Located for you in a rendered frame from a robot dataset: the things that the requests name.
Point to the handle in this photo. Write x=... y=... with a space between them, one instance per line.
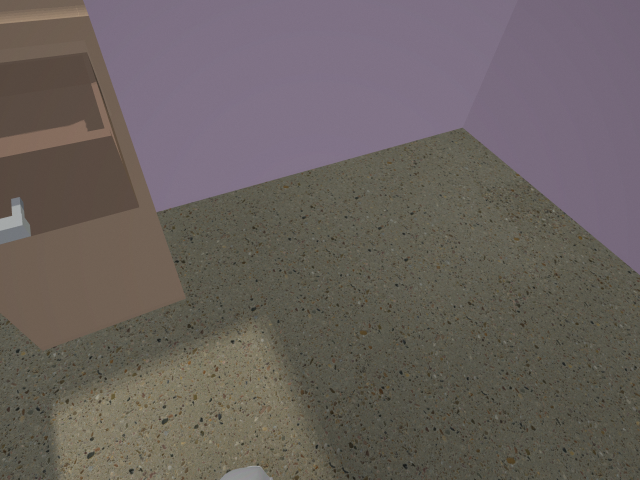
x=14 y=227

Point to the drawer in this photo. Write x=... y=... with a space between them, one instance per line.
x=58 y=149

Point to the cabinet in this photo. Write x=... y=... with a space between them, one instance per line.
x=63 y=284

